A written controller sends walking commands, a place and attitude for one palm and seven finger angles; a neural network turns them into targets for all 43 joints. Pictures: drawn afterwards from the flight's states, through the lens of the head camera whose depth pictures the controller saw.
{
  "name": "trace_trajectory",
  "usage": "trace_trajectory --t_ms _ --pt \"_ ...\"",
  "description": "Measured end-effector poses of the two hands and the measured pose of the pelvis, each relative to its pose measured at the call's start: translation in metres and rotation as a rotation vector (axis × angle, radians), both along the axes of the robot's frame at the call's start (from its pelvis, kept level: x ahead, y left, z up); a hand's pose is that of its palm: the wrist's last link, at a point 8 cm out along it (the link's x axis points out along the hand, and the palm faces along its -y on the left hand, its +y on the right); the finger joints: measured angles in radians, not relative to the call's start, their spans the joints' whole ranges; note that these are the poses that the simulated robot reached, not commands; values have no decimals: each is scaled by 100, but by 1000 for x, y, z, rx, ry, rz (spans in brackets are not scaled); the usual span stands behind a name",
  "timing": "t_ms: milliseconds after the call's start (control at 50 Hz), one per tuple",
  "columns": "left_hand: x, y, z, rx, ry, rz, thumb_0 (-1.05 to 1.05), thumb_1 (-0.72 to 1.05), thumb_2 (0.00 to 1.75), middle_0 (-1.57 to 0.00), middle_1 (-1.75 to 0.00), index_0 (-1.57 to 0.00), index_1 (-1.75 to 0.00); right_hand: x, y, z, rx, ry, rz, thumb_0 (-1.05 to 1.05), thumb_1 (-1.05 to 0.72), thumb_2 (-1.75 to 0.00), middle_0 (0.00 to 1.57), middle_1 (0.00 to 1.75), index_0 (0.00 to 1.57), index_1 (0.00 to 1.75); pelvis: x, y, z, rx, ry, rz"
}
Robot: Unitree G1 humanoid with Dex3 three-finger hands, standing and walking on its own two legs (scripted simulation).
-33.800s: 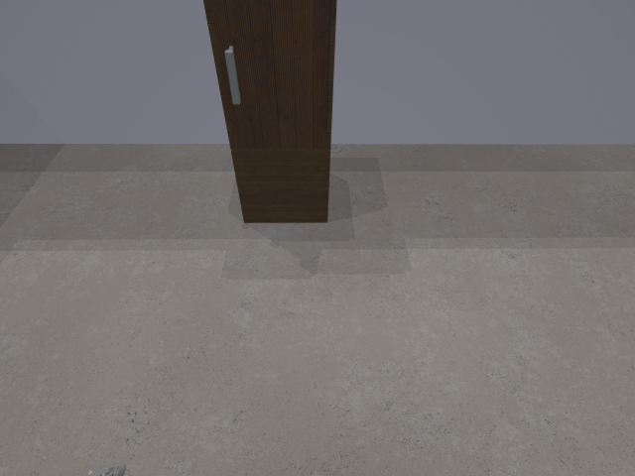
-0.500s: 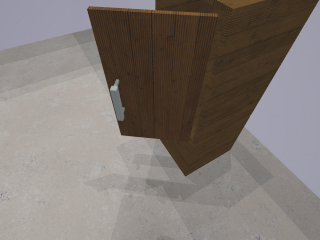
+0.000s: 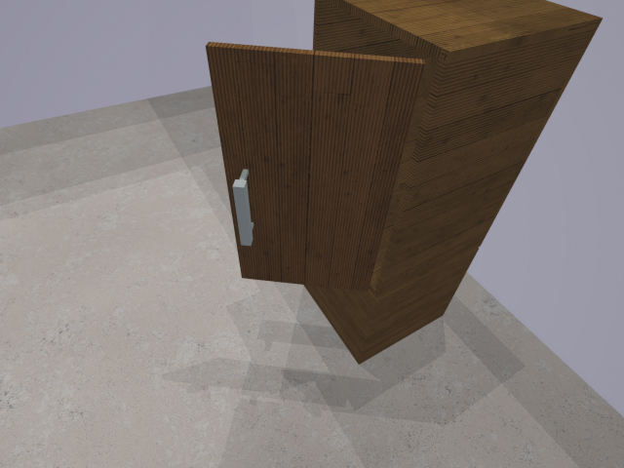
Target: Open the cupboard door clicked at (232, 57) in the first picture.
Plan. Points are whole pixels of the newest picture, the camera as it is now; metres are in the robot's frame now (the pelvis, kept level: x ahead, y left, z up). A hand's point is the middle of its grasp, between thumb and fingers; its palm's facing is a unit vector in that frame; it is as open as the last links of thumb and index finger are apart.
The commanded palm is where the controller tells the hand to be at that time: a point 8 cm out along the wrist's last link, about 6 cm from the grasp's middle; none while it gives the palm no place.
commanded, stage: come to a stop and stand still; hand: left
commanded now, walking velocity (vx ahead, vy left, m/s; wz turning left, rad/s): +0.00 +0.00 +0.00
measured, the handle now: (245, 208) +0.61 +0.18 -0.06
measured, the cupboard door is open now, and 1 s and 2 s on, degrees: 54 54 54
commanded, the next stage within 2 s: look again from close up in 0.40 s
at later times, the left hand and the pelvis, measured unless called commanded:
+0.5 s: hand out of the picture -0.02 +0.21 -0.16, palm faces +0.00 -0.97 -0.25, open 7.4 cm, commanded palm none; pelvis -0.03 +0.01 +0.01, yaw +0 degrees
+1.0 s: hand out of the picture -0.04 +0.16 -0.17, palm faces +0.03 -0.99 -0.15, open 7.4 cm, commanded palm none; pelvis -0.02 +0.01 +0.01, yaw +0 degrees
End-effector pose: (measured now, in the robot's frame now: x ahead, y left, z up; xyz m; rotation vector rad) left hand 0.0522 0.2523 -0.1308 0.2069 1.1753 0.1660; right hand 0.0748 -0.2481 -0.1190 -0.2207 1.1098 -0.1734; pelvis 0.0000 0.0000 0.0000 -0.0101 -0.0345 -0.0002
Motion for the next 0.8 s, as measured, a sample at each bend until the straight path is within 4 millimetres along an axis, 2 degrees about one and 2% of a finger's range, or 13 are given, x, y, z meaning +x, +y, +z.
trace_trajectory --t_ms 160,300,420,520,800 --pt "-15 23 14 49 -2 -7 1 91 90 -20 -30 -20 -30 -27 -1 0 6 40 10 0 -91 -90 20 30 20 30 -16 6 5 6 -7 2" --pt "-41 27 13 52 63 0 1 91 90 -20 -30 -20 -30 -56 -6 -2 1 112 -8 0 -91 -90 20 30 20 30 -24 8 9 10 -6 3" --pt "-63 16 6 23 128 12 1 91 90 -20 -30 -20 -30 -76 -7 -4 -1 175 -25 0 -91 -90 20 30 20 30 -25 7 10 10 -4 5" --pt "-77 2 1 -10 170 20 1 91 90 -20 -30 -20 -30 -86 -3 -5 8 210 -37 0 -91 -90 20 30 20 30 -25 6 11 10 -4 5" --pt "-87 -31 -7 -78 197 38 1 91 90 -20 -30 -20 -30 -88 27 -11 76 227 -49 0 -91 -90 20 30 20 30 -22 4 12 8 -5 4"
